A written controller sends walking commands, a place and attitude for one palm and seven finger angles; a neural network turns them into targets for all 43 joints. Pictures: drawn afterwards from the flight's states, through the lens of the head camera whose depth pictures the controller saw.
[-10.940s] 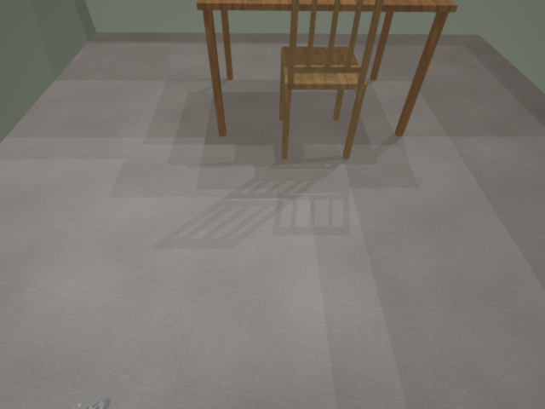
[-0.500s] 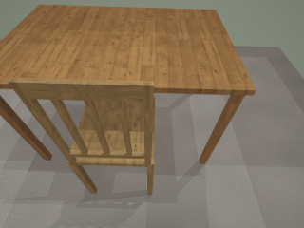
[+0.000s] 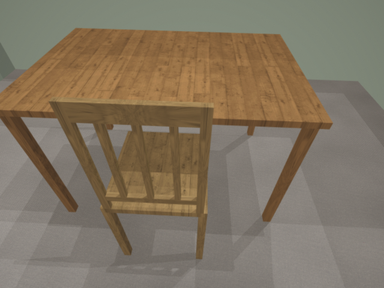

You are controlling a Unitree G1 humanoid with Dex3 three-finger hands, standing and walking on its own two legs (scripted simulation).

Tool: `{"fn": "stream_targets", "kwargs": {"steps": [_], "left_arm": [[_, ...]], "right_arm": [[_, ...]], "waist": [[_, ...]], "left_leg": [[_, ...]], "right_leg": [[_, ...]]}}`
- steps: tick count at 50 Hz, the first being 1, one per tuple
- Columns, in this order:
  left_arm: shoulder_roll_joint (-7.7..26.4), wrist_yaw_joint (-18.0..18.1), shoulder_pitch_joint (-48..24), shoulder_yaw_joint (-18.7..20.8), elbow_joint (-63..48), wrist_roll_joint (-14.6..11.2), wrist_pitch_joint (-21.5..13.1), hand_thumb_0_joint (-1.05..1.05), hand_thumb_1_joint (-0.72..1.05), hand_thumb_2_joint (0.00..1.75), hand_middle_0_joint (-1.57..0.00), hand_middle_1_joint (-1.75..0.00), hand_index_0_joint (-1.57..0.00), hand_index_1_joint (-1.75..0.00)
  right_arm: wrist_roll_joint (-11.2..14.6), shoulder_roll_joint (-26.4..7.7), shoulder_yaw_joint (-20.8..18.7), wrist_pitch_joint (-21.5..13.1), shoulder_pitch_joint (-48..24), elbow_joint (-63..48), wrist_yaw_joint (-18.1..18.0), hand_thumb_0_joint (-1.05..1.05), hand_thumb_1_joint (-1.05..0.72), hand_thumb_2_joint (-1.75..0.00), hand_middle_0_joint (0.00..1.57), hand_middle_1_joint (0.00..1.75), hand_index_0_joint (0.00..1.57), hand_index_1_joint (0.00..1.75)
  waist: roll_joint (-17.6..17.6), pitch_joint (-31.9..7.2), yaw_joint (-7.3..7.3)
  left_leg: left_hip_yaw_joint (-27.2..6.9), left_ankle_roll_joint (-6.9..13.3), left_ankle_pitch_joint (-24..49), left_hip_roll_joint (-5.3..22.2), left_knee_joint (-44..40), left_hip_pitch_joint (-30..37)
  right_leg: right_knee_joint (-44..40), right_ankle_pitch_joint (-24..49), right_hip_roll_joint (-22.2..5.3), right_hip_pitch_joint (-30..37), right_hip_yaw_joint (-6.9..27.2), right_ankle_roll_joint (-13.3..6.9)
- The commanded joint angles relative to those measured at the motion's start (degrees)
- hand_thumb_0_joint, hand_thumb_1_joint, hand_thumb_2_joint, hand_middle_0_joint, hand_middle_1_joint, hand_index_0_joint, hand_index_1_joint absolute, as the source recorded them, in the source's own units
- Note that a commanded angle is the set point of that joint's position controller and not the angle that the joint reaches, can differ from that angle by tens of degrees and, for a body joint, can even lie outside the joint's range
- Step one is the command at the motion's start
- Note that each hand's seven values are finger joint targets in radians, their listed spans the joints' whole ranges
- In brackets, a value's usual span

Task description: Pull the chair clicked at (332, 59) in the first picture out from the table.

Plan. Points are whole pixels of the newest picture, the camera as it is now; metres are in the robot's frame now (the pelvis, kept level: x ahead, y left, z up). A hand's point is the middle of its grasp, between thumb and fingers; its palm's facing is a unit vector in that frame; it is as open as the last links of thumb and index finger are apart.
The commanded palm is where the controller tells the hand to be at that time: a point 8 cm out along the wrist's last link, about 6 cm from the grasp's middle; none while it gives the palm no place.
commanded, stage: come to a stop and stand still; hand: left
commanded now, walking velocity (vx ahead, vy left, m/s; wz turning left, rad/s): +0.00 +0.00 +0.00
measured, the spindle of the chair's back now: (144, 165) +0.45 +0.17 -0.05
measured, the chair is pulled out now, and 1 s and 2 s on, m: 0.00 0.00 0.00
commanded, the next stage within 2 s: look again from close up in 0.44 s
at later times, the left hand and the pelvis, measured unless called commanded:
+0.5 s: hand out of the picture -0.03 +0.18 -0.16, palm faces +0.03 -0.98 -0.20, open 7.4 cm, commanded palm none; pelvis +0.00 +0.01 +0.01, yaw +2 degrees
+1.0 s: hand out of the picture +0.08 +0.17 -0.16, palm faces +0.01 -0.97 -0.23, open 7.3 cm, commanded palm none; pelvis +0.05 -0.01 +0.01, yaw +1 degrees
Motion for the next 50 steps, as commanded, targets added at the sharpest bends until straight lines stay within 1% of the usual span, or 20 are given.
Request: {"fn": "stream_targets", "kwargs": {"steps": [1,2,3,6,7,8,10,12,13,16,19,21,25,28,31,36,38,41,44,50], "left_arm": [[6.0,-0.4,3.4,0.7,-3.6,0.0,-1.6,0.0,0.9,0.9,-0.2,-0.3,-0.2,-0.3],[6.2,-0.4,3.8,0.7,-3.8,0.0,-1.8,0.0,0.9,0.9,-0.2,-0.3,-0.2,-0.3],[6.5,-0.5,4.1,0.7,-3.7,0.0,-1.8,0.0,0.9,0.9,-0.2,-0.3,-0.2,-0.3],[6.7,-0.5,4.7,0.6,-3.4,0.0,-2.3,0.0,0.9,0.9,-0.2,-0.3,-0.2,-0.3],[6.5,-0.5,5.1,0.6,-3.2,-0.1,-2.6,0.0,0.9,0.9,-0.2,-0.3,-0.2,-0.3],[6.7,-0.5,4.6,0.7,-3.1,-0.1,-2.6,0.0,0.9,0.9,-0.2,-0.3,-0.2,-0.3],[6.3,-0.5,5.2,0.6,-2.6,-0.1,-2.8,0.0,0.9,0.9,-0.2,-0.3,-0.2,-0.3],[6.1,-0.4,5.6,0.6,-1.8,-0.2,-3.1,0.0,0.9,0.9,-0.2,-0.3,-0.2,-0.3],[6.2,-0.5,5.5,0.6,-1.5,-0.2,-3.1,0.0,0.9,0.9,-0.2,-0.3,-0.2,-0.3],[5.6,-0.4,6.4,0.4,-0.1,-0.3,-3.4,0.0,0.9,0.9,-0.2,-0.3,-0.2,-0.3],[5.4,-0.3,6.5,0.3,1.1,-0.4,-3.5,0.0,0.9,0.9,-0.2,-0.3,-0.2,-0.3],[4.9,-0.3,6.7,0.2,2.0,-0.5,-3.7,0.0,0.9,0.9,-0.2,-0.3,-0.2,-0.3],[4.2,-0.1,6.6,0.0,3.3,-0.5,-3.7,0.0,0.9,0.9,-0.2,-0.3,-0.2,-0.3],[4.0,0.0,6.2,-0.1,4.0,-0.6,-3.9,0.0,0.9,0.9,-0.2,-0.3,-0.2,-0.3],[3.7,0.1,5.8,-0.1,4.4,-0.8,-4.1,0.0,0.9,0.9,-0.2,-0.3,-0.2,-0.3],[4.0,0.3,4.7,0.0,5.0,-0.9,-4.2,0.0,0.9,0.9,-0.2,-0.3,-0.2,-0.3],[4.1,0.3,4.1,0.0,5.0,-1.0,-4.2,0.0,0.9,0.9,-0.2,-0.3,-0.2,-0.3],[4.4,0.4,3.5,0.1,4.8,-1.0,-4.3,0.0,0.9,0.9,-0.2,-0.3,-0.2,-0.3],[4.7,0.4,2.8,0.0,4.6,-1.0,-4.1,0.0,0.9,0.9,-0.2,-0.3,-0.2,-0.3],[5.1,0.5,2.0,0.1,4.3,-1.1,-4.2,0.0,0.9,0.9,-0.2,-0.3,-0.2,-0.3]], "right_arm": [[0.1,-7.1,-0.4,-1.3,-1.0,-5.2,0.5,0.0,-0.9,-0.9,0.2,0.3,0.2,0.3],[0.1,-7.3,-0.3,-1.3,-0.7,-5.0,0.6,0.0,-0.9,-0.9,0.2,0.3,0.2,0.3],[0.1,-7.2,-0.4,-1.3,-0.7,-4.8,0.6,0.0,-0.9,-0.9,0.2,0.3,0.2,0.3],[0.2,-7.2,-0.3,-1.2,0.5,-4.1,0.6,0.0,-0.9,-0.9,0.2,0.3,0.2,0.3],[0.2,-7.1,-0.2,-1.2,1.0,-3.5,0.6,0.0,-0.9,-0.9,0.2,0.3,0.2,0.3],[0.2,-6.6,-0.2,-1.3,1.7,-3.1,0.5,0.0,-0.9,-0.9,0.2,0.3,0.2,0.3],[0.3,-6.4,-0.2,-1.5,2.3,-2.3,0.5,0.0,-0.9,-0.9,0.2,0.3,0.2,0.3],[0.4,-6.2,0.0,-1.6,2.9,-1.2,0.5,0.0,-0.9,-0.9,0.2,0.3,0.2,0.3],[0.4,-6.0,0.0,-1.7,3.0,-0.7,0.5,0.0,-0.9,-0.9,0.2,0.3,0.2,0.3],[0.5,-5.9,0.3,-2.1,3.5,0.7,0.3,0.0,-0.9,-0.9,0.2,0.3,0.2,0.3],[0.5,-5.4,0.5,-2.2,4.0,2.3,0.2,0.0,-0.9,-0.9,0.2,0.3,0.2,0.3],[0.6,-5.2,0.6,-2.5,4.7,3.3,0.1,0.0,-0.9,-0.9,0.2,0.3,0.2,0.3],[0.7,-4.6,0.9,-2.8,5.3,4.9,-0.1,0.0,-0.9,-0.9,0.2,0.3,0.2,0.3],[0.8,-3.8,1.1,-3.0,6.1,6.0,-0.3,0.0,-0.9,-0.9,0.2,0.3,0.2,0.3],[0.9,-3.5,1.3,-3.5,6.7,6.9,-0.5,0.0,-0.9,-0.9,0.2,0.3,0.2,0.3],[0.9,-2.8,1.4,-3.7,7.1,8.2,-0.9,0.0,-0.9,-0.9,0.2,0.3,0.2,0.3],[0.9,-2.6,1.4,-3.7,7.2,8.5,-1.0,0.0,-0.9,-0.9,0.2,0.3,0.2,0.3],[0.9,-2.6,1.4,-3.6,7.1,8.8,-1.0,0.0,-0.9,-0.9,0.2,0.3,0.2,0.3],[0.8,-2.7,1.4,-3.4,6.6,8.9,-1.0,0.0,-0.9,-0.9,0.2,0.3,0.2,0.3],[0.8,-2.9,1.3,-3.4,6.0,9.3,-1.0,0.0,-0.9,-0.9,0.2,0.3,0.2,0.3]], "waist": [[2.3,6.5,0.77],[2.3,6.0,0.69],[3.8,5.8,0.71],[0.2,5.2,0.18],[-0.7,4.5,-0.07],[-2.0,5.2,-0.44],[-1.6,4.1,-0.55],[-2.7,3.4,-0.67],[-1.7,4.2,-0.72],[-1.4,2.7,-0.63],[0.2,3.8,-0.6],[-0.3,2.9,-0.57],[0.4,4.5,-0.33],[-1.6,3.8,-0.37],[-1.7,1.8,-0.48],[-0.5,0.6,-0.62],[-0.9,0.4,-0.68],[-1.0,-0.2,-0.86],[-1.1,1.3,-0.83],[-1.1,0.3,-0.97]], "left_leg": [[-10.5,1.3,-14.2,6.9,-20.1,-13.0],[-10.3,1.2,-14.7,6.5,-20.0,-12.0],[-10.3,1.3,-14.5,6.4,-20.3,-11.0],[-10.5,1.2,-14.4,5.8,-19.3,-9.8],[-10.1,1.1,-12.4,5.3,-18.4,-7.8],[-10.6,1.2,-12.2,5.5,-18.9,-7.6],[-10.7,1.1,-11.4,5.2,-18.3,-6.1],[-10.6,1.1,-10.1,4.9,-17.6,-5.1],[-10.4,1.1,-10.2,4.9,-18.2,-5.0],[-10.9,1.0,-8.8,5.1,-18.2,-4.2],[-10.8,0.8,-9.0,5.0,-18.8,-4.5],[-10.8,0.8,-7.4,5.2,-18.7,-3.9],[-11.0,0.7,-6.9,5.5,-19.6,-4.9],[-10.0,0.7,-2.8,5.3,-18.6,-3.5],[-8.7,0.5,3.4,5.1,-16.9,-0.9],[-7.1,0.1,12.2,5.3,-14.6,2.0],[-6.8,0.0,14.3,5.5,-14.4,2.6],[-6.4,-0.3,15.4,5.4,-13.9,3.5],[-6.4,-0.5,14.5,5.4,-14.3,3.2],[-6.2,-0.7,15.8,5.5,-14.6,4.8]], "right_leg": [[-5.2,-4.4,1.2,3.0,1.6,-1.5],[-6.1,-5.3,1.2,2.4,2.3,-1.5],[-6.4,-5.0,1.4,1.8,2.5,-1.6],[-8.5,-7.1,1.3,0.9,4.9,-1.5],[-9.4,-7.3,1.2,-0.2,6.2,-1.7],[-10.0,-7.6,1.2,-0.8,6.2,-1.8],[-10.6,-7.9,1.1,-1.3,7.4,-1.7],[-11.3,-8.2,0.8,-1.4,8.6,-1.8],[-11.6,-8.4,0.9,-1.9,8.6,-2.0],[-11.2,-6.3,0.8,-0.5,9.4,-2.1],[-11.5,-6.5,0.7,-0.7,9.8,-2.3],[-11.0,-4.3,0.6,0.3,9.9,-2.3],[-10.3,-1.8,0.7,1.3,9.6,-2.3],[-10.5,1.2,0.3,2.4,9.6,-2.3],[-10.0,5.7,-0.2,3.7,9.7,-2.1],[-9.0,13.1,-0.5,5.1,9.6,-2.1],[-8.9,14.7,-0.5,5.6,9.4,-2.2],[-8.9,16.5,-0.8,6.3,9.6,-2.2],[-9.5,15.7,-0.7,5.7,9.8,-2.3],[-10.0,17.0,-0.7,6.6,10.0,-2.3]]}}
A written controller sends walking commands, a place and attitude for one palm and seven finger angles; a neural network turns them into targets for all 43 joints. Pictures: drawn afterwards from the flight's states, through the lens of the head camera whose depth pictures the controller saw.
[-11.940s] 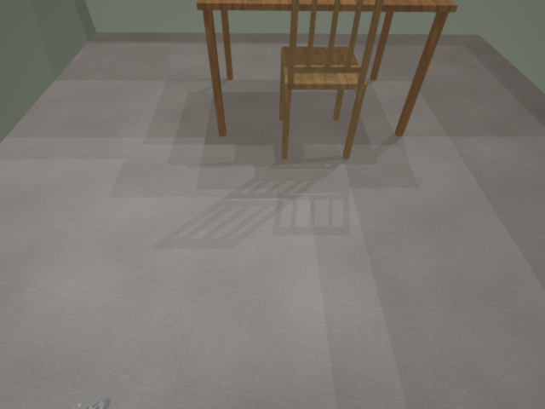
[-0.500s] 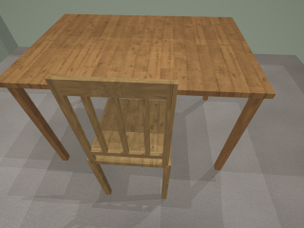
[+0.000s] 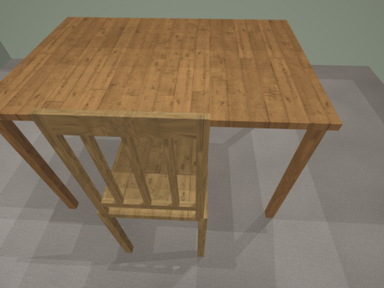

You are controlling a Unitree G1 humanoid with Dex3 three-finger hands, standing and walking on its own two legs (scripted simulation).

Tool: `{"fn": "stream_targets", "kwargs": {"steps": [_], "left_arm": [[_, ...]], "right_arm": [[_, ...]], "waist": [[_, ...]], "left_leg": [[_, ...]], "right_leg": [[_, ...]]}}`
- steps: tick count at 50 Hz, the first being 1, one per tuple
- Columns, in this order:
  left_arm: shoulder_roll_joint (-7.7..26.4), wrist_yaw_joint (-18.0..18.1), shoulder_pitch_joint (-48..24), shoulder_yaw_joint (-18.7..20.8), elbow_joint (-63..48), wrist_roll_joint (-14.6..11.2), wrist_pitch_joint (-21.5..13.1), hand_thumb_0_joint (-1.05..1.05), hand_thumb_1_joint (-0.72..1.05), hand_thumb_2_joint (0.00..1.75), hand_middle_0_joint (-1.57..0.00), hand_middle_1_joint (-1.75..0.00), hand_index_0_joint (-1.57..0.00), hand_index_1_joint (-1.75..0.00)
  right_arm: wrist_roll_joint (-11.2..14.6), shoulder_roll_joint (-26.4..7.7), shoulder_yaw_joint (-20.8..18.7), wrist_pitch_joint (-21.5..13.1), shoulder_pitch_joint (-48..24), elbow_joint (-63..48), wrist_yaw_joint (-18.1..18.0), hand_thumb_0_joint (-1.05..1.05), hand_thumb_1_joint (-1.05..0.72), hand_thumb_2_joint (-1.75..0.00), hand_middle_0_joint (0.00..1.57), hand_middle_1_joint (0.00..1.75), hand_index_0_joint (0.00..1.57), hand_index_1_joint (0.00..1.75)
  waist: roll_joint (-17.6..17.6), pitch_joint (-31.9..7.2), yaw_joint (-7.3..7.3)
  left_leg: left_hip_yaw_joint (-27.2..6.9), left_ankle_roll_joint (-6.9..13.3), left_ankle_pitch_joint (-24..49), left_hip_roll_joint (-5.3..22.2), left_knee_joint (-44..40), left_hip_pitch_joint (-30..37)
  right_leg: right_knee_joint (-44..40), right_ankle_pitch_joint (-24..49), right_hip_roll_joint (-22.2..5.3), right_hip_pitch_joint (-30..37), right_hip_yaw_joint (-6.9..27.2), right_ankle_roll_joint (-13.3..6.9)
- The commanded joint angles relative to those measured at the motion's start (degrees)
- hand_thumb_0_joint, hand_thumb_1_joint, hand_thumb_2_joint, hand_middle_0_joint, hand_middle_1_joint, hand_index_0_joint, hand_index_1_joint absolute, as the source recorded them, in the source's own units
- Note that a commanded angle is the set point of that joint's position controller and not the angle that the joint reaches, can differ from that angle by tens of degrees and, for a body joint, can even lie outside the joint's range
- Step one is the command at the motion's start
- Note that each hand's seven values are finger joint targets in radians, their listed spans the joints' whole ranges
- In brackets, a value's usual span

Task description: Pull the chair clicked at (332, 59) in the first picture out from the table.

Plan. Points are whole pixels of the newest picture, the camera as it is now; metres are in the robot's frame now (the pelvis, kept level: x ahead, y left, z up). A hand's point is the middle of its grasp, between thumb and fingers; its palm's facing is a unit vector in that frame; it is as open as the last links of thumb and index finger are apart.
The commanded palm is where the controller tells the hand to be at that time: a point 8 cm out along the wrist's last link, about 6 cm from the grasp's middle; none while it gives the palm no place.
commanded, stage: look again from close up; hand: left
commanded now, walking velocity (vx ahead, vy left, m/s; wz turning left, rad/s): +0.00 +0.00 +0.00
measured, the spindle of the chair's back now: (139, 174) +0.41 +0.17 -0.06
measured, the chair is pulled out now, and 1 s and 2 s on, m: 0.00 0.00 0.00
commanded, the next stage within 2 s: raise the hand toward the chair's back in 0.62 s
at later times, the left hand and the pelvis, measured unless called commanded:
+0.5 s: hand out of the picture +0.01 +0.16 -0.17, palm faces +0.00 -0.98 -0.20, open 7.3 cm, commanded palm none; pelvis +0.00 -0.01 +0.00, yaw +0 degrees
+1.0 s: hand (118, 252) +0.19 +0.16 -0.01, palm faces +0.04 -1.00 +0.02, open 8.1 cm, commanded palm +0.11 +0.22 -0.07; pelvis -0.03 +0.00 -0.05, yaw +4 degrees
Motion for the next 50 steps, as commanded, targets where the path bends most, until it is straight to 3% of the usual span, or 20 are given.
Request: {"fn": "stream_targets", "kwargs": {"steps": [1,19,27,35,36,37,38,39,40,41,42,43,45,47,48,49,50], "left_arm": [[6.6,0.4,3.6,1.4,-1.6,-0.1,-0.9,0.0,0.9,0.9,-0.2,-0.3,-0.2,-0.3],[6.8,0.3,4.8,1.1,-1.3,-0.2,-1.0,0.0,0.9,0.9,-0.2,-0.3,-0.2,-0.3],[6.2,0.4,5.8,1.0,-1.0,-0.2,-1.0,0.0,0.9,0.9,-0.2,-0.3,-0.2,-0.3],[5.4,0.5,6.6,0.8,-0.7,-0.1,-0.7,0.0,0.9,0.9,-0.2,-0.3,-0.2,-0.3],[7.0,2.5,10.3,1.5,2.0,0.6,-1.8,0.0,0.9,0.9,-0.2,-0.3,-0.2,-0.3],[20.5,1.3,-32.6,9.3,-85.8,-12.2,-13.9,0.0,0.88,0.89,-0.2,-0.3,-0.2,-0.3],[23.6,4.2,-22.0,13.4,-81.5,-9.2,-12.7,0.0,0.85,0.88,-0.2,-0.29,-0.2,-0.29],[3.8,3.6,4.8,1.3,-64.7,-8.2,-4.9,0.0,0.83,0.87,-0.19,-0.29,-0.19,-0.29],[-1.1,3.5,4.6,0.0,-60.6,-11.1,-3.3,0.0,0.81,0.86,-0.19,-0.29,-0.19,-0.29],[-0.6,2.3,-0.3,-0.1,-62.9,-11.7,-6.1,0.0,0.78,0.85,-0.19,-0.28,-0.19,-0.28],[-0.8,0.8,0.1,0.7,-58.5,-11.3,-9.3,0.0,0.76,0.84,-0.19,-0.28,-0.19,-0.28],[-2.4,-1.3,4.1,1.3,-53.3,-11.8,-12.8,0.0,0.74,0.83,-0.18,-0.27,-0.18,-0.27],[-5.2,-7.7,15.0,1.3,-48.4,-13.5,-21.6,0.0,0.69,0.81,-0.18,-0.27,-0.18,-0.27],[-2.4,-15.1,20.4,4.2,-49.1,-14.7,-30.3,0.0,0.64,0.79,-0.17,-0.26,-0.17,-0.26],[1.8,-18.4,22.2,7.7,-46.9,-13.9,-33.8,0.0,0.62,0.78,-0.17,-0.26,-0.17,-0.26],[4.6,-21.1,22.3,9.1,-46.9,-12.7,-36.0,0.0,0.6,0.77,-0.17,-0.25,-0.17,-0.25],[6.3,-22.2,21.2,10.5,-47.2,-12.2,-35.6,0.0,0.57,0.76,-0.17,-0.25,-0.17,-0.25]], "right_arm": [[0.2,-6.0,-1.0,-0.8,4.2,-1.1,-0.2,0.0,-0.9,-0.9,0.2,0.3,0.2,0.3],[0.3,-5.4,-0.9,-0.4,4.4,0.3,0.0,0.0,-0.9,-0.9,0.2,0.3,0.2,0.3],[0.4,-4.9,-0.8,-0.8,5.8,0.9,-0.2,0.0,-0.9,-0.9,0.2,0.3,0.2,0.3],[0.5,-4.2,-0.8,-0.7,6.4,1.3,-0.2,0.0,-0.9,-0.9,0.2,0.3,0.2,0.3],[0.7,-6.5,-0.9,-1.0,-0.7,-3.1,0.2,0.0,-0.9,-0.9,0.2,0.3,0.2,0.3],[3.6,-15.4,-1.7,-9.2,0.7,-24.0,-2.7,0.0,-0.9,-0.9,0.2,0.3,0.2,0.3],[3.7,-10.5,-0.5,-13.7,-5.0,-20.9,-5.1,0.0,-0.9,-0.9,0.2,0.3,0.2,0.3],[2.8,-9.0,-1.0,-16.9,-4.2,-22.9,-4.3,0.0,-0.9,-0.9,0.2,0.3,0.2,0.3],[3.7,-9.8,-0.7,-18.2,-2.9,-21.4,-4.0,0.0,-0.9,-0.9,0.2,0.3,0.2,0.3],[3.3,-11.2,-1.6,-19.1,-3.2,-23.9,-3.8,0.0,-0.9,-0.9,0.2,0.3,0.2,0.3],[2.3,-12.0,-2.4,-19.7,-2.6,-24.6,-3.2,0.0,-0.9,-0.9,0.2,0.3,0.2,0.3],[1.9,-11.8,-2.9,-19.9,-3.0,-26.3,-2.2,0.0,-0.9,-0.9,0.2,0.3,0.2,0.3],[1.1,-11.5,-4.0,-20.7,-4.4,-30.6,-0.2,0.0,-0.9,-0.9,0.2,0.3,0.2,0.3],[0.7,-12.1,-5.0,-20.2,-6.0,-35.1,2.1,0.0,-0.9,-0.9,0.2,0.3,0.2,0.3],[0.9,-12.4,-5.5,-19.6,-6.1,-36.4,3.4,0.0,-0.9,-0.9,0.2,0.3,0.2,0.3],[1.3,-12.7,-5.7,-18.7,-7.3,-38.5,4.0,0.0,-0.9,-0.9,0.2,0.3,0.2,0.3],[1.7,-12.6,-5.8,-17.7,-8.3,-40.2,3.9,0.0,-0.9,-0.9,0.2,0.3,0.2,0.3]], "waist": [[-1.6,-1.5,0.21],[-1.5,0.8,0.24],[-0.7,-0.2,0.25],[-0.6,2.4,0.42],[0.1,3.4,2.93],[7.8,-26.7,-3.63],[11.2,-22.5,-0.21],[11.5,-16.0,-0.09],[4.0,-7.8,-2.2],[0.8,-2.0,-3.67],[-4.9,0.2,-4.62],[-8.6,1.0,-3.76],[-15.0,-4.9,0.77],[-12.8,-9.0,2.77],[-9.8,-10.9,3.31],[-8.1,-11.7,3.39],[-7.7,-12.0,4.23]], "left_leg": [[-4.7,0.2,14.7,6.2,-4.7,-0.7],[-4.4,-0.3,8.6,5.8,-5.4,-1.2],[-4.7,-0.2,10.6,6.3,-5.7,-0.6],[-5.3,0.1,7.7,6.3,-6.5,-2.3],[-1.6,-1.4,13.1,7.3,4.5,-7.1],[-3.2,-0.7,17.3,0.6,-3.2,4.9],[0.1,-0.8,16.8,2.4,-1.0,4.6],[-1.2,-1.7,18.0,3.1,-1.9,-0.8],[-3.4,-1.5,11.4,2.3,0.8,-6.2],[-4.9,-1.0,5.0,2.1,3.3,-10.8],[-5.3,-0.9,-1.4,1.6,6.4,-15.9],[-5.2,-1.1,-5.6,0.9,9.3,-20.4],[-3.8,-2.1,-7.6,0.4,15.9,-28.0],[-2.3,-2.7,-5.6,-0.6,21.6,-33.0],[-1.8,-2.9,-4.2,-1.1,24.3,-34.8],[-1.5,-2.6,-3.8,-1.2,26.4,-37.2],[-1.0,-2.1,-5.3,-1.4,27.7,-40.9]], "right_leg": [[-3.1,16.7,-4.9,2.1,3.4,-3.3],[-7.1,11.5,-4.8,1.4,4.2,-3.3],[-6.5,12.1,-4.5,1.9,3.6,-3.3],[-7.0,7.6,-4.0,0.1,3.5,-3.1],[-4.0,28.3,-8.0,1.4,3.1,-2.3],[0.1,19.2,-2.5,9.8,-2.0,-2.8],[2.8,10.3,-0.1,6.2,-3.2,-3.1],[3.0,3.0,-0.1,0.0,-8.5,-3.2],[3.2,1.7,-0.8,-4.6,-10.1,-1.9],[3.5,-1.1,-0.9,-9.4,-10.6,-1.3],[5.1,-5.8,-0.8,-15.3,-11.5,-1.1],[7.2,-10.0,-0.7,-18.7,-11.9,-1.5],[13.7,-15.7,-0.7,-23.5,-11.7,-2.0],[18.6,-14.3,-0.8,-24.0,-10.0,-2.9],[20.8,-11.8,-1.2,-23.4,-8.5,-3.6],[23.2,-10.4,-1.3,-24.5,-8.0,-3.8],[25.6,-11.2,-1.3,-26.4,-7.5,-3.6]]}}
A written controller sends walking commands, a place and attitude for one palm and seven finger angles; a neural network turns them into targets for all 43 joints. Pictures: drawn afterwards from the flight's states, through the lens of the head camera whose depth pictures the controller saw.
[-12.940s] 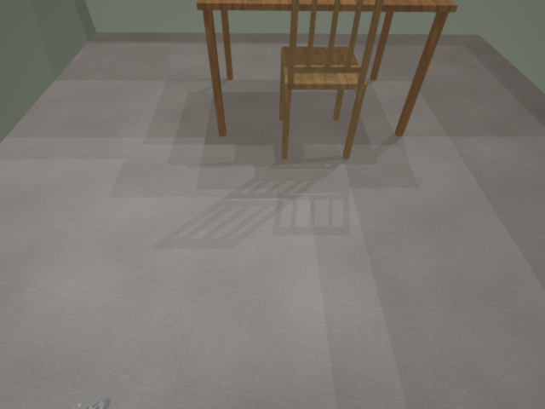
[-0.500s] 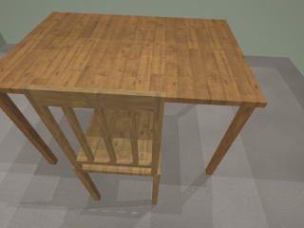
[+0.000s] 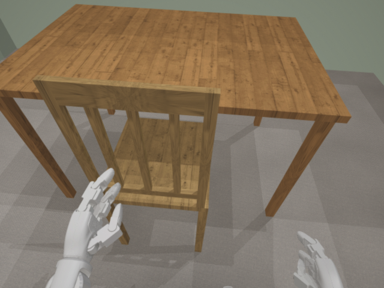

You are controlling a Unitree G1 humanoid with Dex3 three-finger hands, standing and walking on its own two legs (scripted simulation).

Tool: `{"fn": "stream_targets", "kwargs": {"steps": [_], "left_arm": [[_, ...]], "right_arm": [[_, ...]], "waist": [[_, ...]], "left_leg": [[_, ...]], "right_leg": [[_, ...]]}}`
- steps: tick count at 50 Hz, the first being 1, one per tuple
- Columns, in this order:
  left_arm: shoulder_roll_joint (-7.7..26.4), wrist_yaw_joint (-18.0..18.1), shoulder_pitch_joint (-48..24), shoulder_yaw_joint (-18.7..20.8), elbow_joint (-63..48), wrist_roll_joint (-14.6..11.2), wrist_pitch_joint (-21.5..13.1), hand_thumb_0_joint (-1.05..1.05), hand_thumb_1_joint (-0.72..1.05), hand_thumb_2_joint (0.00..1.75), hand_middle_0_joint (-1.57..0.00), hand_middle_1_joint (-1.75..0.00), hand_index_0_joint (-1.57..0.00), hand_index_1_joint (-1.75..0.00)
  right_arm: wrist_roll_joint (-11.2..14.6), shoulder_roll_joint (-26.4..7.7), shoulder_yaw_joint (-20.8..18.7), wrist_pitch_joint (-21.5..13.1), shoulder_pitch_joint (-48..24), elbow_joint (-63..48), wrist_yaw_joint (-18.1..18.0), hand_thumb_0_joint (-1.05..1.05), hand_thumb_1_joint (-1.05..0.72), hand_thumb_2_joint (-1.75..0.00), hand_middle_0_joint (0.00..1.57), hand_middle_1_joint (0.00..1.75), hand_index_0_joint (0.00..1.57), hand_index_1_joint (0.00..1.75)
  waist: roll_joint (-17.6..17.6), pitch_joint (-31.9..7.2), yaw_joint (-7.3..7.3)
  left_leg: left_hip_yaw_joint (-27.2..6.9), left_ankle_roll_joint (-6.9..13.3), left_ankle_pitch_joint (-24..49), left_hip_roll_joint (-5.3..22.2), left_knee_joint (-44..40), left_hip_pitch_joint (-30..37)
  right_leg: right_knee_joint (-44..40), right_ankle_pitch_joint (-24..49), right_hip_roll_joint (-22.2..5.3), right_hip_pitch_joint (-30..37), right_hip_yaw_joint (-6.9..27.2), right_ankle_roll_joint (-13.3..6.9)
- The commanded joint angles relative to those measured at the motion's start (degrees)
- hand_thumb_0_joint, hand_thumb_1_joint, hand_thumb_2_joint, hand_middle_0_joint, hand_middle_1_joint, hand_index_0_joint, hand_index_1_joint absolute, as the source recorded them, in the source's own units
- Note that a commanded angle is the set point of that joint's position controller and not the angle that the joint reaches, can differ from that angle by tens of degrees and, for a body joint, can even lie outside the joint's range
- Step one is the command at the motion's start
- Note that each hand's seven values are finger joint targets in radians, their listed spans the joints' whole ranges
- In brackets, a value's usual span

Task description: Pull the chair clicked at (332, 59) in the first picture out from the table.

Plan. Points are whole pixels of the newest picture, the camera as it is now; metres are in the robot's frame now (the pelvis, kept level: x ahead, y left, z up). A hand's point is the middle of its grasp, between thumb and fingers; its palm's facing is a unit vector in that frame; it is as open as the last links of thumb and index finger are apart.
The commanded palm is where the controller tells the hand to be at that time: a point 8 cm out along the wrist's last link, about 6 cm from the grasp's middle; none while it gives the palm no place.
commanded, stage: raise the hand toward the chair's back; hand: left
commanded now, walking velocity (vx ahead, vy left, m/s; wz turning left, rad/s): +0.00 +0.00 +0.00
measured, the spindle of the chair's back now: (141, 155) +0.45 +0.14 -0.01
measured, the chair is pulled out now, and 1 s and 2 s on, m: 0.00 0.00 0.00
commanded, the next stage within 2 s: aim the fingers beside a spindle in 1.82 s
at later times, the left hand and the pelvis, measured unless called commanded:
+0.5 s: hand (109, 253) +0.20 +0.17 -0.01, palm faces -0.10 -0.99 -0.03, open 12.4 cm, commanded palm +0.17 +0.23 +0.00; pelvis -0.01 -0.01 -0.05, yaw +1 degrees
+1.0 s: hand (96, 242) +0.22 +0.19 +0.01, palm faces -0.07 -1.00 -0.06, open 16.3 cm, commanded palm +0.20 +0.25 +0.01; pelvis +0.00 +0.00 -0.04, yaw +2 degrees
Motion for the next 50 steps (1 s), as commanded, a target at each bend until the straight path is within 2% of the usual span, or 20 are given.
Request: {"fn": "stream_targets", "kwargs": {"steps": [1,3,5,7,8,11,13,17,18,19,23,29,30,33,36,38,39,42,43,50], "left_arm": [[8.0,-9.3,15.6,6.2,-1.0,0.4,-6.7,0.0,0.55,0.75,-0.16,-0.25,-0.16,-0.25],[11.2,-7.8,10.1,9.4,-12.1,-1.6,-4.3,0.0,0.5,0.73,-0.16,-0.24,-0.16,-0.24],[10.4,-4.8,6.2,8.9,-24.4,-2.7,-3.6,0.0,0.46,0.71,-0.16,-0.23,-0.16,-0.23],[10.2,-2.8,3.7,7.0,-34.0,-2.3,-4.8,0.0,0.41,0.69,-0.15,-0.22,-0.15,-0.22],[10.8,-2.6,-0.5,5.5,-37.6,-1.8,-5.7,0.0,0.39,0.68,-0.15,-0.22,-0.15,-0.22],[8.8,-5.5,0.3,1.6,-33.3,-1.7,-6.4,0.0,0.32,0.65,-0.14,-0.21,-0.14,-0.21],[8.2,-8.5,1.3,0.3,-29.3,-2.2,-4.1,0.0,0.27,0.63,-0.14,-0.2,-0.14,-0.2],[12.2,-11.1,5.1,5.6,-25.4,-3.5,4.7,0.0,0.18,0.59,-0.13,-0.19,-0.13,-0.19],[14.7,-11.0,6.6,9.3,-23.9,-3.9,6.6,0.0,0.15,0.58,-0.13,-0.18,-0.13,-0.18],[14.2,-10.8,6.6,10.1,-26.3,-4.8,7.7,0.0,0.13,0.57,-0.12,-0.18,-0.12,-0.18],[13.7,-7.9,7.2,13.3,-27.4,-6.7,7.1,0.0,0.04,0.53,-0.11,-0.16,-0.11,-0.16],[11.4,-7.8,6.6,8.6,-24.2,-4.9,3.0,0.0,-0.1,0.47,-0.1,-0.14,-0.1,-0.14],[11.9,-8.1,6.1,8.5,-24.9,-4.8,2.6,0.0,-0.13,0.46,-0.1,-0.14,-0.1,-0.14],[14.1,-7.8,6.4,10.1,-25.5,-4.5,2.6,0.0,-0.2,0.43,-0.09,-0.13,-0.09,-0.13],[14.0,-7.0,5.6,10.5,-28.1,-5.0,2.0,0.0,-0.27,0.4,-0.08,-0.12,-0.08,-0.12],[14.9,-5.9,6.4,11.8,-27.2,-4.4,2.1,0.0,-0.31,0.38,-0.08,-0.11,-0.08,-0.11],[13.2,-5.9,6.4,10.1,-27.4,-4.4,2.1,0.0,-0.34,0.37,-0.08,-0.11,-0.08,-0.11],[13.5,-5.9,5.1,9.5,-25.9,-4.0,2.6,0.0,-0.41,0.34,-0.07,-0.09,-0.07,-0.09],[14.1,-6.0,5.0,10.1,-24.7,-3.8,3.0,0.0,-0.43,0.33,-0.07,-0.09,-0.07,-0.09],[15.3,-8.1,1.1,11.2,-24.5,-4.7,4.5,0.0,-0.5,0.3,-0.06,-0.08,-0.06,-0.08]], "right_arm": [[1.2,-6.6,-2.8,-0.4,-6.8,-15.8,1.8,0.0,-0.9,-0.9,0.2,0.3,0.2,0.3],[1.3,-6.2,-2.6,1.3,-7.0,-19.0,1.0,0.0,-0.9,-0.9,0.2,0.3,0.2,0.3],[1.2,-5.3,-2.4,1.8,-5.8,-20.2,0.3,0.0,-0.9,-0.9,0.2,0.3,0.2,0.3],[0.7,-4.8,-2.0,2.1,-4.3,-19.8,-0.3,0.0,-0.9,-0.9,0.2,0.3,0.2,0.3],[0.3,-5.1,-1.6,2.0,-3.8,-18.9,-0.6,0.0,-0.9,-0.9,0.2,0.3,0.2,0.3],[0.5,-5.5,-0.8,1.1,-3.5,-16.4,-1.4,0.0,-0.9,-0.9,0.2,0.3,0.2,0.3],[1.0,-6.0,-0.4,0.5,-3.6,-15.8,-2.1,0.0,-0.9,-0.9,0.2,0.3,0.2,0.3],[2.3,-6.0,-0.5,1.1,-4.0,-16.3,-3.4,0.0,-0.9,-0.9,0.2,0.3,0.2,0.3],[2.4,-5.8,-0.6,1.5,-4.8,-16.2,-3.7,0.0,-0.9,-0.9,0.2,0.3,0.2,0.3],[2.3,-5.3,-0.3,1.9,-4.7,-16.9,-3.7,0.0,-0.9,-0.9,0.2,0.3,0.2,0.3],[1.9,-3.6,-0.4,1.9,-5.9,-16.2,-4.1,0.0,-0.9,-0.9,0.2,0.3,0.2,0.3],[2.0,-4.7,-0.6,0.9,-4.2,-15.5,-3.8,0.0,-0.9,-0.9,0.2,0.3,0.2,0.3],[2.1,-4.9,-0.7,0.7,-3.9,-15.5,-3.8,0.0,-0.9,-0.9,0.2,0.3,0.2,0.3],[2.1,-5.5,-1.0,0.6,-3.5,-15.6,-4.1,0.0,-0.9,-0.9,0.2,0.3,0.2,0.3],[2.1,-5.4,-0.9,0.6,-2.8,-15.5,-4.1,0.0,-0.9,-0.9,0.2,0.3,0.2,0.3],[1.9,-5.3,-1.1,1.0,-2.9,-15.2,-4.0,0.0,-0.9,-0.9,0.2,0.3,0.2,0.3],[1.9,-5.2,-0.9,1.2,-2.7,-15.5,-3.9,0.0,-0.9,-0.9,0.2,0.3,0.2,0.3],[2.0,-5.6,-0.7,1.8,-2.6,-15.7,-3.7,0.0,-0.9,-0.9,0.2,0.3,0.2,0.3],[1.9,-5.7,-0.7,2.0,-2.5,-15.6,-3.8,0.0,-0.9,-0.9,0.2,0.3,0.2,0.3],[2.0,-6.0,0.1,2.5,-2.0,-16.3,-3.9,0.0,-0.9,-0.9,0.2,0.3,0.2,0.3]], "waist": [[-5.4,-2.3,6.47],[0.7,-6.0,7.01],[7.2,-11.2,5.98],[8.7,-14.4,3.74],[7.1,-15.1,1.37],[7.0,-10.9,-1.2],[5.0,-10.4,-1.88],[1.0,-14.9,0.86],[0.5,-16.2,2.47],[0.6,-18.5,3.14],[-0.8,-18.2,4.21],[-1.3,-11.7,1.78],[0.8,-12.2,1.85],[1.6,-13.4,2.1],[4.5,-14.2,2.38],[4.0,-14.6,2.6],[5.0,-14.1,2.14],[5.2,-11.7,1.63],[3.8,-11.8,1.52],[4.4,-12.5,1.31]], "left_leg": [[2.6,-1.4,2.4,-0.2,0.8,-15.4],[1.9,-1.2,1.1,-0.4,1.5,-15.7],[0.4,-0.9,4.9,0.8,3.1,-11.4],[-0.6,-0.6,11.1,1.5,6.1,-9.0],[-1.2,-0.1,11.6,1.9,8.2,-9.3],[-2.0,0.2,7.6,2.2,10.8,-12.7],[-2.3,0.5,4.4,2.2,11.0,-14.5],[-1.8,0.5,3.2,1.5,9.6,-16.7],[-1.5,0.4,4.9,1.5,9.5,-16.7],[-1.4,0.4,6.0,1.3,8.8,-16.4],[-1.4,0.1,9.5,1.4,8.7,-16.9],[-1.7,0.2,5.0,1.6,7.1,-17.2],[-1.7,0.2,4.9,1.6,6.7,-16.2],[-1.7,0.4,6.3,1.7,6.1,-14.3],[-2.0,0.0,8.7,1.7,4.9,-11.7],[-2.2,-0.1,10.8,1.9,4.7,-10.8],[-2.1,-0.2,10.9,1.9,4.6,-10.2],[-2.3,-0.5,9.4,2.0,3.9,-10.2],[-2.4,-0.3,9.6,2.1,3.9,-10.5],[-2.5,-0.4,10.2,2.1,3.3,-9.1]], "right_leg": [[1.5,-3.5,-0.1,-2.0,-3.3,-3.5],[3.4,-5.0,0.3,-2.4,-3.0,-3.5],[5.8,-0.3,0.8,-3.6,-3.4,-3.9],[7.4,5.6,1.2,-4.9,-3.7,-3.7],[8.0,6.2,1.6,-7.1,-3.6,-3.3],[7.2,2.2,1.7,-11.5,-3.6,-3.0],[6.1,-1.3,1.7,-11.9,-3.6,-2.7],[3.4,-4.1,0.9,-5.8,-2.5,-2.1],[3.6,-2.8,0.9,-3.6,-2.3,-2.3],[3.5,-1.7,0.6,-1.5,-2.5,-2.1],[4.0,2.7,0.6,0.6,-2.6,-2.1],[3.0,-3.8,0.5,-5.2,-3.7,-2.1],[3.1,-3.7,0.4,-5.5,-3.8,-2.2],[3.3,-2.0,0.7,-5.3,-4.4,-2.3],[3.8,0.6,0.7,-4.6,-5.3,-2.6],[4.3,2.5,1.0,-4.4,-5.9,-2.6],[4.2,2.7,0.9,-5.0,-6.1,-2.5],[3.6,1.4,1.1,-6.0,-6.4,-2.6],[3.4,1.6,1.2,-5.6,-6.3,-2.6],[2.3,3.0,1.3,-4.2,-6.2,-2.5]]}}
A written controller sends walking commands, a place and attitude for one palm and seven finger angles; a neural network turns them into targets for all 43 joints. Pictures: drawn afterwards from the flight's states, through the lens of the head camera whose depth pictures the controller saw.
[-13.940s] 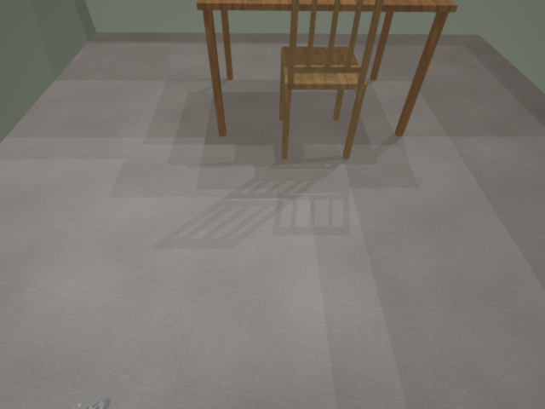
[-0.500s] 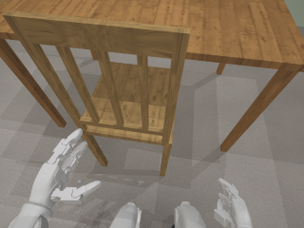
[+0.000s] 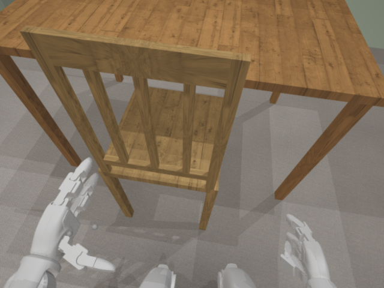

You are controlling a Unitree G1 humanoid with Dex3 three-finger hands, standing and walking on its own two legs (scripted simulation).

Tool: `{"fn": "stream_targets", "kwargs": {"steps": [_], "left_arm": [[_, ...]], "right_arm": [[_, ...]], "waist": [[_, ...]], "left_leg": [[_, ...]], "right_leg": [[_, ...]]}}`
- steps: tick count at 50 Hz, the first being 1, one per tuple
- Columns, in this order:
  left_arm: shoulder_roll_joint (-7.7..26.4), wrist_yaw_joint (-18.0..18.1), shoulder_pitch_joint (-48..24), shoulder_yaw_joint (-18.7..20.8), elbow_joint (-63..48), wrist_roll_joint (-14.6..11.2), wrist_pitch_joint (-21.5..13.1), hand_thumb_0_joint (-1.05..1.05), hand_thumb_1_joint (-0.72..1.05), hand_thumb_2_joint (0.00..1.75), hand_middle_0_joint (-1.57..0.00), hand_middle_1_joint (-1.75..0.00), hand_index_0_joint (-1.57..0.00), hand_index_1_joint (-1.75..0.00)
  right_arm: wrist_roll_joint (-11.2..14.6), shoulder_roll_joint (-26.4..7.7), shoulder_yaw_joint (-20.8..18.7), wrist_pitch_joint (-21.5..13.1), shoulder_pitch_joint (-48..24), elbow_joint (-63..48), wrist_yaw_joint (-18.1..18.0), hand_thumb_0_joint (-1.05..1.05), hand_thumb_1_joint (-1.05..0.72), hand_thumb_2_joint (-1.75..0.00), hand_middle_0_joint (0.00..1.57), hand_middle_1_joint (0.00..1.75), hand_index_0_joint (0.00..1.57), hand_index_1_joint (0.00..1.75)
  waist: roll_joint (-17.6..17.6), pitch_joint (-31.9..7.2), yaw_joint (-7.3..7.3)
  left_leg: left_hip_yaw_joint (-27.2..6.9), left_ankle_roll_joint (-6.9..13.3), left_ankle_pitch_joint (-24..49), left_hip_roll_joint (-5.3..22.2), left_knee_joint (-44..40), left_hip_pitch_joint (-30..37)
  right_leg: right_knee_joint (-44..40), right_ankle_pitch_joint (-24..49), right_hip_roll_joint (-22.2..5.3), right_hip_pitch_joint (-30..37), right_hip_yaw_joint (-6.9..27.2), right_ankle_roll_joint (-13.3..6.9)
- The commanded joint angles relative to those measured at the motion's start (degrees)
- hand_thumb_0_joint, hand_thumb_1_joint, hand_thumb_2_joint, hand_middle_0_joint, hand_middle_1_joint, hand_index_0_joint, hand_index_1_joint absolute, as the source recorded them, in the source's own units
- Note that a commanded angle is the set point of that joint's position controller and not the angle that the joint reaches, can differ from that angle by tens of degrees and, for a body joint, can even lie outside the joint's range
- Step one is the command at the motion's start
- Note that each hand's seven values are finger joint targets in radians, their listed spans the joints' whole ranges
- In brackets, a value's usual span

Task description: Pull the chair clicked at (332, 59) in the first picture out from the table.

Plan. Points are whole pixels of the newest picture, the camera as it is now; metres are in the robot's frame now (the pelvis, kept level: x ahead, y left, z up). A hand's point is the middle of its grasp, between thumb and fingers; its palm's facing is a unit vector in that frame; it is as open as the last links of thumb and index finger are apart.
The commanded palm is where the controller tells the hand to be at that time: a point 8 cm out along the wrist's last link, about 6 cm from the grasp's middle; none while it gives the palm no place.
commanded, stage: raise the hand toward the chair's back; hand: left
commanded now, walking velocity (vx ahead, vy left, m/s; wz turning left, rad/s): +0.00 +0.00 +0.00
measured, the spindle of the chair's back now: (149, 130) +0.45 +0.13 +0.03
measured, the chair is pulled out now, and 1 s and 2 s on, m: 0.00 0.00 0.00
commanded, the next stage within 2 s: aim the fingers beside a spindle in 0.82 s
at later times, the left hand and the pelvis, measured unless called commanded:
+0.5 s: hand (88, 208) +0.25 +0.20 +0.06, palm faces -0.11 -0.99 -0.05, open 16.9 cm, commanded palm +0.23 +0.26 +0.06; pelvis +0.01 +0.00 +0.01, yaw +0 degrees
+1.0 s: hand (89, 211) +0.25 +0.20 +0.05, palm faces -0.11 -0.99 -0.05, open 16.9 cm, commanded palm +0.23 +0.26 +0.06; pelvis +0.01 +0.00 +0.01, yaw +0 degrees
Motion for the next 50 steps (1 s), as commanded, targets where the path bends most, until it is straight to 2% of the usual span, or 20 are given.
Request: {"fn": "stream_targets", "kwargs": {"steps": [1,3,5,7,10,11,13,15,17,18,24,29,34,37,38,40,44,47,49,50], "left_arm": [[7.8,-0.9,-4.4,5.7,-11.3,-1.9,-3.3,0.0,-0.5,0.3,-0.06,-0.08,-0.06,-0.08],[8.9,-1.0,-5.2,6.8,-11.1,-1.9,-3.2,0.0,-0.5,0.3,-0.06,-0.08,-0.06,-0.08],[8.1,-1.6,-5.8,6.0,-10.7,-2.1,-3.0,0.0,-0.5,0.3,-0.06,-0.08,-0.06,-0.08],[8.7,-1.9,-6.0,7.0,-9.9,-2.3,-2.9,0.0,-0.5,0.3,-0.06,-0.08,-0.06,-0.08],[8.8,-2.7,-6.7,7.2,-8.0,-2.5,-2.0,0.0,-0.5,0.3,-0.06,-0.08,-0.06,-0.08],[9.3,-2.8,-7.7,7.6,-8.6,-2.7,-2.1,0.0,-0.5,0.3,-0.06,-0.08,-0.06,-0.08],[10.8,-2.9,-7.8,9.3,-7.8,-3.0,-2.0,0.0,-0.5,0.3,-0.06,-0.08,-0.06,-0.08],[10.2,-3.1,-8.1,9.2,-7.4,-3.2,-2.0,0.0,-0.5,0.3,-0.06,-0.08,-0.06,-0.08],[9.8,-3.5,-8.4,9.0,-6.4,-3.8,-1.9,0.0,-0.5,0.3,-0.06,-0.08,-0.06,-0.08],[10.2,-3.4,-8.0,9.4,-6.0,-3.7,-2.0,0.0,-0.5,0.3,-0.06,-0.08,-0.06,-0.08],[10.1,-3.5,-8.1,8.8,-5.2,-3.5,-2.2,0.0,-0.5,0.3,-0.06,-0.08,-0.06,-0.08],[10.9,-2.5,-8.2,9.6,-7.0,-3.1,-3.5,0.0,-0.5,0.3,-0.06,-0.08,-0.06,-0.08],[9.6,-2.7,-8.0,8.8,-5.3,-3.3,-3.4,0.0,-0.5,0.3,-0.06,-0.08,-0.06,-0.08],[9.8,-3.3,-9.1,8.3,-5.9,-3.4,-3.4,0.0,-0.5,0.3,-0.06,-0.08,-0.06,-0.08],[10.4,-3.3,-9.1,8.8,-5.5,-3.4,-3.3,0.0,-0.5,0.3,-0.06,-0.08,-0.06,-0.08],[10.5,-3.5,-9.3,9.0,-6.4,-3.6,-3.4,0.0,-0.5,0.3,-0.06,-0.08,-0.06,-0.08],[9.8,-3.6,-8.7,8.9,-4.9,-3.7,-3.0,0.0,-0.5,0.3,-0.06,-0.08,-0.06,-0.08],[9.9,-3.8,-9.1,8.8,-5.3,-3.8,-3.0,0.0,-0.5,0.3,-0.06,-0.08,-0.06,-0.08],[9.4,-3.9,-10.3,8.2,-3.7,-3.6,-3.0,0.0,-0.5,0.3,-0.06,-0.08,-0.06,-0.08],[9.5,-4.0,-11.6,7.9,-3.7,-3.4,-3.2,0.0,-0.5,0.3,-0.06,-0.08,-0.06,-0.08]], "right_arm": [[0.4,-8.5,-3.3,-2.9,-0.4,-7.8,-0.7,0.0,-0.9,-0.9,0.2,0.3,0.2,0.3],[0.2,-8.6,-3.2,-3.1,-0.4,-7.5,-0.7,0.0,-0.9,-0.9,0.2,0.3,0.2,0.3],[0.3,-8.6,-3.2,-3.1,-0.2,-7.3,-0.6,0.0,-0.9,-0.9,0.2,0.3,0.2,0.3],[0.3,-8.7,-3.2,-3.2,0.0,-7.1,-0.6,0.0,-0.9,-0.9,0.2,0.3,0.2,0.3],[0.4,-8.9,-3.2,-3.0,0.1,-7.0,-0.6,0.0,-0.9,-0.9,0.2,0.3,0.2,0.3],[0.4,-9.1,-3.2,-3.1,0.2,-6.9,-0.6,0.0,-0.9,-0.9,0.2,0.3,0.2,0.3],[0.3,-9.2,-3.3,-3.3,0.0,-6.8,-0.7,0.0,-0.9,-0.9,0.2,0.3,0.2,0.3],[0.4,-9.2,-3.3,-3.2,0.6,-6.6,-0.7,0.0,-0.9,-0.9,0.2,0.3,0.2,0.3],[0.4,-9.2,-3.2,-3.3,0.6,-6.7,-0.6,0.0,-0.9,-0.9,0.2,0.3,0.2,0.3],[0.4,-9.4,-3.4,-3.4,0.4,-6.6,-0.6,0.0,-0.9,-0.9,0.2,0.3,0.2,0.3],[0.4,-9.5,-3.5,-3.4,0.8,-6.8,-0.4,0.0,-0.9,-0.9,0.2,0.3,0.2,0.3],[0.3,-9.3,-3.5,-3.5,0.9,-6.7,-0.2,0.0,-0.9,-0.9,0.2,0.3,0.2,0.3],[0.3,-9.2,-3.4,-3.3,0.8,-6.4,-0.2,0.0,-0.9,-0.9,0.2,0.3,0.2,0.3],[0.5,-9.4,-3.3,-3.4,0.6,-6.6,-0.3,0.0,-0.9,-0.9,0.2,0.3,0.2,0.3],[0.3,-9.4,-3.3,-3.4,0.5,-6.5,-0.4,0.0,-0.9,-0.9,0.2,0.3,0.2,0.3],[0.3,-9.3,-3.3,-3.4,0.6,-6.5,-0.4,0.0,-0.9,-0.9,0.2,0.3,0.2,0.3],[0.3,-9.2,-3.2,-3.2,0.5,-6.5,-0.4,0.0,-0.9,-0.9,0.2,0.3,0.2,0.3],[0.4,-9.2,-3.2,-3.3,0.3,-6.6,-0.4,0.0,-0.9,-0.9,0.2,0.3,0.2,0.3],[0.3,-9.3,-3.1,-3.2,0.5,-6.3,-0.5,0.0,-0.9,-0.9,0.2,0.3,0.2,0.3],[0.3,-9.5,-3.0,-3.2,0.4,-6.2,-0.6,0.0,-0.9,-0.9,0.2,0.3,0.2,0.3]], "waist": [[2.8,-12.1,-0.44],[3.2,-13.0,-0.31],[3.9,-12.8,-0.46],[2.6,-13.4,-0.33],[2.2,-12.7,-0.55],[3.2,-13.1,-0.41],[2.8,-13.6,-0.02],[2.4,-14.0,-0.09],[2.8,-13.0,-0.13],[1.2,-13.3,-0.05],[1.5,-12.7,-0.36],[4.1,-13.5,0.21],[2.3,-12.7,-0.35],[2.8,-12.7,-0.59],[1.6,-12.6,-0.62],[2.7,-14.1,-0.38],[1.1,-12.9,-0.51],[2.3,-12.6,-0.51],[0.2,-12.3,-1.13],[1.4,-11.8,-1.18]], "left_leg": [[1.6,0.2,17.6,1.1,-12.3,8.2],[1.5,0.1,19.7,1.2,-12.1,8.6],[1.3,-0.2,20.6,1.3,-12.3,9.6],[1.3,-0.2,21.4,1.3,-12.5,9.8],[1.4,-0.2,21.4,1.3,-12.8,9.4],[1.3,-0.3,21.2,1.2,-13.0,9.6],[1.3,-0.3,22.1,1.3,-13.2,9.7],[1.3,-0.5,23.6,1.4,-13.6,10.5],[1.5,-0.4,21.8,1.2,-13.8,9.9],[1.5,-0.3,21.8,1.2,-13.7,9.6],[2.1,0.0,20.3,1.1,-13.9,8.8],[2.0,-0.3,22.2,1.2,-14.1,10.0],[2.2,0.0,21.2,1.1,-13.6,9.0],[2.0,0.0,19.5,1.1,-13.7,9.3],[2.0,0.2,19.9,1.2,-13.4,8.7],[2.1,0.1,20.7,1.0,-13.3,9.3],[2.1,0.1,20.3,1.1,-13.2,8.3],[2.2,0.2,19.2,1.0,-13.3,8.3],[2.4,0.4,18.1,1.0,-12.4,6.7],[2.2,0.3,17.6,1.0,-12.4,6.6]], "right_leg": [[-9.0,8.9,0.2,10.1,-1.8,-2.0],[-8.5,10.6,0.3,10.7,-1.9,-2.1],[-8.6,11.4,0.2,10.6,-2.1,-2.1],[-8.8,12.1,0.2,11.2,-2.2,-2.0],[-9.1,12.3,0.3,11.5,-2.2,-2.0],[-9.2,12.0,0.2,11.7,-2.1,-2.0],[-9.3,12.6,0.3,12.3,-2.1,-2.1],[-9.3,13.7,0.2,12.9,-2.4,-2.0],[-10.0,12.5,0.2,12.8,-2.2,-2.0],[-10.0,12.6,0.3,13.4,-2.1,-2.0],[-10.6,12.1,0.1,13.5,-1.6,-1.9],[-9.9,13.0,0.0,13.7,-1.7,-2.1],[-10.2,12.9,0.1,13.3,-1.6,-1.9],[-10.5,11.3,0.1,12.5,-1.5,-1.9],[-10.4,11.8,0.2,13.2,-1.4,-2.0],[-10.3,12.8,0.0,13.7,-1.2,-1.9],[-10.2,12.5,0.1,13.5,-1.5,-1.8],[-10.6,11.4,0.0,13.0,-1.3,-1.9],[-10.5,10.9,0.0,12.7,-1.0,-1.7],[-10.3,10.3,0.0,11.9,-1.0,-1.8]]}}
